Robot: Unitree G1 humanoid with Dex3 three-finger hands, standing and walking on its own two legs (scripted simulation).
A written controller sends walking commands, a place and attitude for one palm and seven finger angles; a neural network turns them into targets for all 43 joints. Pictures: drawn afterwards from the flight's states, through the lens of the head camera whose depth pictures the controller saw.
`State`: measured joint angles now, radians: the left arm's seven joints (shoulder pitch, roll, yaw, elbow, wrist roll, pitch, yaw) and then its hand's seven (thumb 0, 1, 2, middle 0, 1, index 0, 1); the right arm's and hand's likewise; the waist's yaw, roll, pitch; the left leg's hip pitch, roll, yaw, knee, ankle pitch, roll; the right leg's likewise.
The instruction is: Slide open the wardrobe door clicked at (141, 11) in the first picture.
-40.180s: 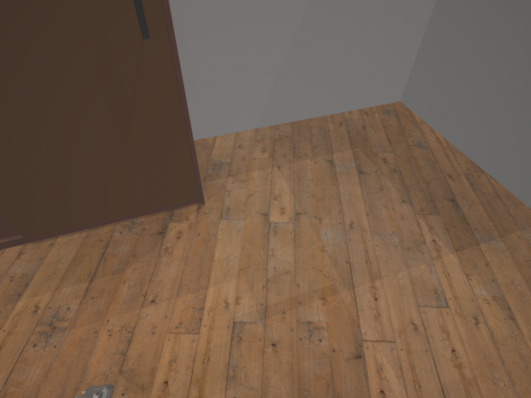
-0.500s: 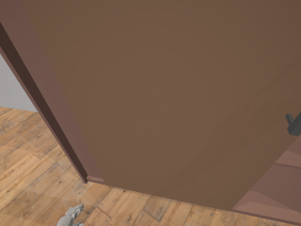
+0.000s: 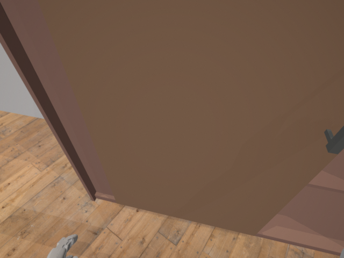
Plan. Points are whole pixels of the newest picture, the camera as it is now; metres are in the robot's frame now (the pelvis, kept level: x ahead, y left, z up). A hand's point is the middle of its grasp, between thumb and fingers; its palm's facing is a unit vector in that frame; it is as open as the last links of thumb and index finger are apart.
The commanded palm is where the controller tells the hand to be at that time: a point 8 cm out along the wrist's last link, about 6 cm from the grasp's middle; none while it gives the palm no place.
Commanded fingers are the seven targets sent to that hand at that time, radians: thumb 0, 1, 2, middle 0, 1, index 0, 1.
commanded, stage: stop walking and hold the door there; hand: right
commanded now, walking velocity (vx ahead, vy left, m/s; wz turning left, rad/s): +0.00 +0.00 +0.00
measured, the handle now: out of the picture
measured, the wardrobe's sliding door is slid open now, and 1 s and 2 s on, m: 0.61 0.61 0.60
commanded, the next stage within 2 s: loosen the grip on the handle in 1.20 s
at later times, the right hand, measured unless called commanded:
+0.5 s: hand out of the picture +0.36 -0.34 +0.21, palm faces +0.43 +0.88 -0.20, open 5.6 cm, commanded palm +0.33 -0.37 +0.18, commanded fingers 0.00 -0.90 -0.90 0.45 1.40 0.45 1.40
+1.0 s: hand out of the picture +0.36 -0.33 +0.21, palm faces +0.41 +0.90 -0.15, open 5.6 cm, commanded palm +0.33 -0.37 +0.18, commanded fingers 0.00 -0.90 -0.90 0.45 1.40 0.45 1.40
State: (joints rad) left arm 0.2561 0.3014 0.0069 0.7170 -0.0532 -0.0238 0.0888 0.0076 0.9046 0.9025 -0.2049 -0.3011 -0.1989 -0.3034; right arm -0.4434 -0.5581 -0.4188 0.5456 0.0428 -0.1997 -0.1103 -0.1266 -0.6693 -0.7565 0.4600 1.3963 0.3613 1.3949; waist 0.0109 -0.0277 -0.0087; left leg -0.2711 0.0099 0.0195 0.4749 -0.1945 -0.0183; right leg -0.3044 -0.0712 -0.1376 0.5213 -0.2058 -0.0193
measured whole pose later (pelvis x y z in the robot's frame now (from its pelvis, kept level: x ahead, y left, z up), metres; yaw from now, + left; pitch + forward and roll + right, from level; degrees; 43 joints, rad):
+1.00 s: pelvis -0.03 -0.06 +0.00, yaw -2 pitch -1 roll +1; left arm 0.21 0.29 -0.02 0.69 -0.05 -0.01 0.09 0.01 0.91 0.90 -0.20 -0.30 -0.20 -0.30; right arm -0.54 -0.45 -0.28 0.44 0.07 -0.15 -0.08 -0.15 -0.71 -0.78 0.46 1.40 0.34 1.40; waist 0.01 0.00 0.04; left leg -0.19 -0.04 0.07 0.48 -0.27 0.03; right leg -0.31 -0.03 -0.10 0.51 -0.19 -0.04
